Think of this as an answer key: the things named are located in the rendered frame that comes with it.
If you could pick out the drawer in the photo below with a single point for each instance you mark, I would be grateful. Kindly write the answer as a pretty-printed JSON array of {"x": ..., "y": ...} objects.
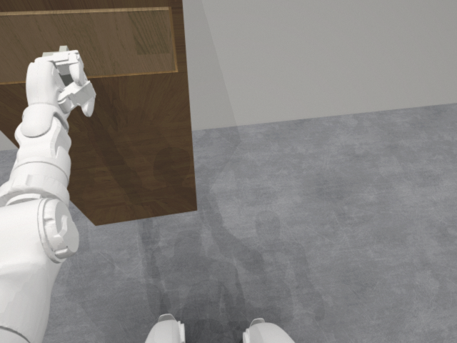
[{"x": 109, "y": 41}]

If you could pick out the robot left forearm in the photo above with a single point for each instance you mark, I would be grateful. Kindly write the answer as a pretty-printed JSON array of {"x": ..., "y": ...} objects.
[{"x": 43, "y": 165}]

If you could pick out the left robot upper arm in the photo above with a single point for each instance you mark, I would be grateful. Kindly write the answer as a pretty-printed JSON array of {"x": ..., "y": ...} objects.
[{"x": 36, "y": 237}]

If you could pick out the robot left shin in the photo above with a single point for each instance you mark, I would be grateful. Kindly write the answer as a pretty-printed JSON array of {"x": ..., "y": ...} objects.
[{"x": 166, "y": 317}]

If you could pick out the cabinet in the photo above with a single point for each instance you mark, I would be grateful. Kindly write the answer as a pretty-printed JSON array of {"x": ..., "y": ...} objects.
[{"x": 133, "y": 157}]

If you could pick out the right robot thigh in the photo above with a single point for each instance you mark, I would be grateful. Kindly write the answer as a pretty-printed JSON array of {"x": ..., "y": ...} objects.
[{"x": 266, "y": 333}]

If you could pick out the robot left hand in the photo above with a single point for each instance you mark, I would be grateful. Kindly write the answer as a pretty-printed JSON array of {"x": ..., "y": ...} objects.
[{"x": 45, "y": 86}]

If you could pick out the handle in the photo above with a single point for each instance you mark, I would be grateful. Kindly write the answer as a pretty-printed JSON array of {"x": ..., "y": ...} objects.
[{"x": 67, "y": 79}]

